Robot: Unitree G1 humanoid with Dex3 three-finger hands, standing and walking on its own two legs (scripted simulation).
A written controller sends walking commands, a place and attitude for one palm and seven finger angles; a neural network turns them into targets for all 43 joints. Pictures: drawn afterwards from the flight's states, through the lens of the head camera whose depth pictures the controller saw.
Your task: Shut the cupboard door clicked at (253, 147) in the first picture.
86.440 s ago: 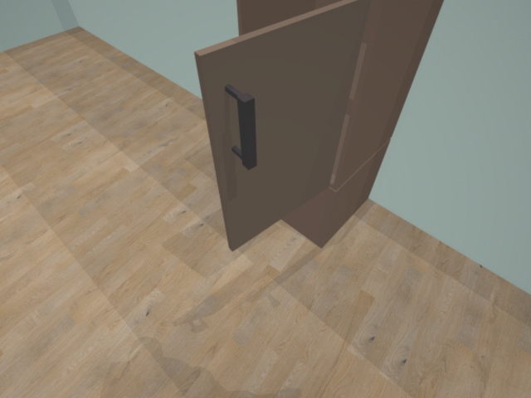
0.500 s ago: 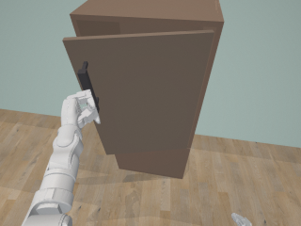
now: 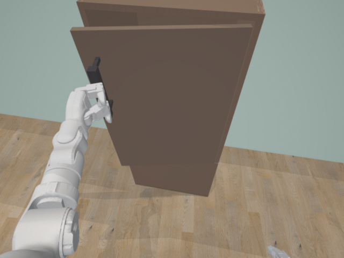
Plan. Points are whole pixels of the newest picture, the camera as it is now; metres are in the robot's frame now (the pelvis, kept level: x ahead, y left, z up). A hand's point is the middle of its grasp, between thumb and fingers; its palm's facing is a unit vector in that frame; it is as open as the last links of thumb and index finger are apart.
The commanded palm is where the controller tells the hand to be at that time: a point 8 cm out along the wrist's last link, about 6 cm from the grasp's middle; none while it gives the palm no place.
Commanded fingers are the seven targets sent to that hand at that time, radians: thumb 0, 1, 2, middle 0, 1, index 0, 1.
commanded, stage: push the door shut along its arc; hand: left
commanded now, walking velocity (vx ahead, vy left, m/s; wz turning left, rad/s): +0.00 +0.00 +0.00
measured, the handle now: (102, 89) +0.50 +0.20 +0.12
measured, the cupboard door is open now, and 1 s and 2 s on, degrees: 12 0 0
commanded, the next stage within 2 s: pull the fist back off the door in 0.94 s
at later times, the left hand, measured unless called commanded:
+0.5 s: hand (114, 94) +0.47 +0.16 +0.13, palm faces -0.09 -1.00 -0.02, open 3.6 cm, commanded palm +0.48 +0.19 +0.13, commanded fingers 0.00 0.90 0.90 -1.30 -1.50 -1.30 -1.50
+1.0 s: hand (121, 86) +0.50 +0.15 +0.13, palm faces -0.16 -0.99 +0.00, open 3.1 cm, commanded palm +0.54 +0.16 +0.13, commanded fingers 0.00 0.90 0.90 -1.30 -1.50 -1.30 -1.50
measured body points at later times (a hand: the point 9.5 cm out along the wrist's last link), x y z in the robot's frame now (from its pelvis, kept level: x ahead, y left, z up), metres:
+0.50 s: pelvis -0.02 +0.02 -0.01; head +0.05 +0.02 +0.43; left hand +0.47 +0.22 +0.14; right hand +0.02 -0.26 -0.13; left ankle +0.05 +0.11 -0.72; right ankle -0.04 -0.08 -0.72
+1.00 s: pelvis -0.03 +0.02 -0.03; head +0.07 +0.04 +0.41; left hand +0.51 +0.20 +0.14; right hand -0.04 -0.26 -0.13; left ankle +0.05 +0.11 -0.72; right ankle -0.04 -0.08 -0.72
